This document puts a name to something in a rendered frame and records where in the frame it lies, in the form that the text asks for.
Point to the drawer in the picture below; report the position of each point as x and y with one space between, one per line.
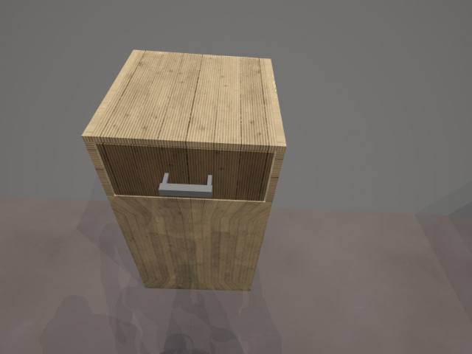
139 169

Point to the handle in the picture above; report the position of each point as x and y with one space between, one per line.
187 190

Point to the cabinet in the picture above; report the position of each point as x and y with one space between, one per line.
201 101

